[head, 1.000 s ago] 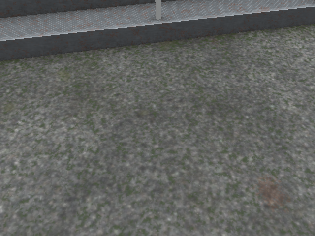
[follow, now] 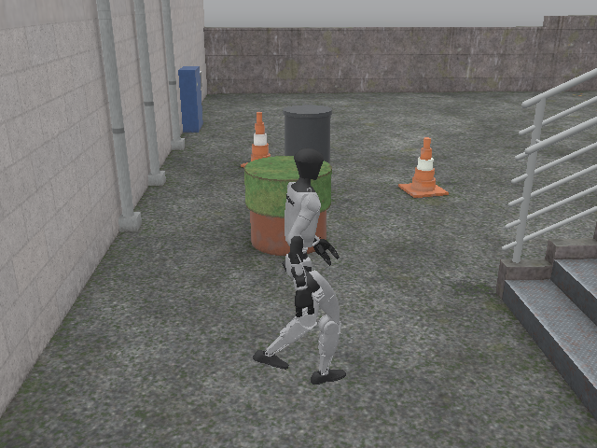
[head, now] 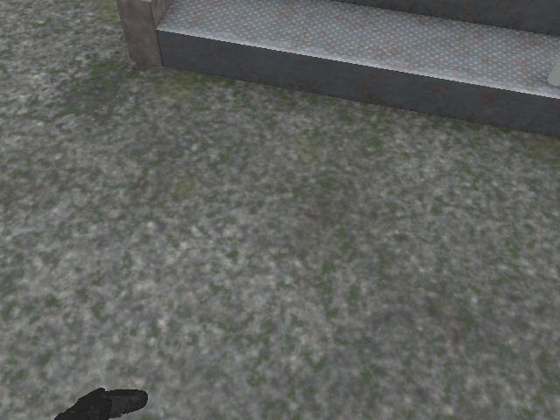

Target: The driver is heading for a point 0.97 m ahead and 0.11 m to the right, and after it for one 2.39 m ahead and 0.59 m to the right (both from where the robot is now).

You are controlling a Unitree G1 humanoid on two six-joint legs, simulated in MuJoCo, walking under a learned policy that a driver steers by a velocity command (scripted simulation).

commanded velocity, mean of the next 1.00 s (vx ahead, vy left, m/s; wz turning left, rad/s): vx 0.28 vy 0.00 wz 0.10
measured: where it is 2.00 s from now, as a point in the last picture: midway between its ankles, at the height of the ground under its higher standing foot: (251, 268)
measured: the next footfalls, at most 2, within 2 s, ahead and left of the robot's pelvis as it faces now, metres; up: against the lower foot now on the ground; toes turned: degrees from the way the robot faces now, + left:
left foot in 0.32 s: +0.09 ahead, +0.12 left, +0.00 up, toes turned +0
right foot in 0.72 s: +0.21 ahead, -0.10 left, +0.00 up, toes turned -1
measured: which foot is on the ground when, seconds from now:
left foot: up 0.00-0.30, down 0.32-0.72, up 0.74-1.00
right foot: down 0.00-0.32, up 0.34-0.70, down 0.72-1.00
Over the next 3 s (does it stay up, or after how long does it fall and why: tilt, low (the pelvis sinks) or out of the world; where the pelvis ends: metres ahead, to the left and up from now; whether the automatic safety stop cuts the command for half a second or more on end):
stays up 1.29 -0.04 0.00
